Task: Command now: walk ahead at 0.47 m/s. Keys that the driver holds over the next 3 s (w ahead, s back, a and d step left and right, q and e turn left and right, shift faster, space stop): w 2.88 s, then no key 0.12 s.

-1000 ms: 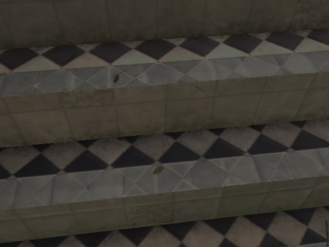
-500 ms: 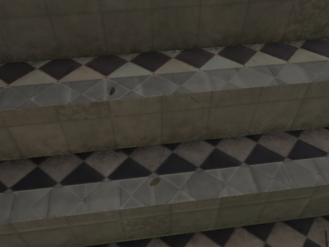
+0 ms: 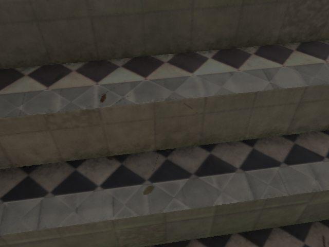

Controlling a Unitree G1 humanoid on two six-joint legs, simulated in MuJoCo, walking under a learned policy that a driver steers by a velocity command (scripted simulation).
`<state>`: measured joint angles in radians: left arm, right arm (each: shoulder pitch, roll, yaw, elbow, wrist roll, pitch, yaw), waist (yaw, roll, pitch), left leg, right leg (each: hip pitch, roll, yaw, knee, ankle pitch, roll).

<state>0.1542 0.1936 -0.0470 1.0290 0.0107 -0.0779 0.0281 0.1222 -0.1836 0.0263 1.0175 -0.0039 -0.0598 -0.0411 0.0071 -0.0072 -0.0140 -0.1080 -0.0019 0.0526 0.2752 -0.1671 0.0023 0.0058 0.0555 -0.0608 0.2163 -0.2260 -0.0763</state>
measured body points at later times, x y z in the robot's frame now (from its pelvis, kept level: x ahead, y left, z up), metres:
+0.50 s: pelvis -0.01 -0.01 +0.00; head -0.01 -0.01 +0.45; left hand +0.10 +0.23 -0.13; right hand +0.12 -0.24 -0.13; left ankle -0.01 +0.12 -0.75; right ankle -0.07 -0.06 -0.75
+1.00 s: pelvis -0.02 -0.02 +0.00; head -0.02 -0.02 +0.45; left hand +0.10 +0.23 -0.13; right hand +0.12 -0.26 -0.13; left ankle -0.01 +0.12 -0.75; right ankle -0.07 -0.06 -0.75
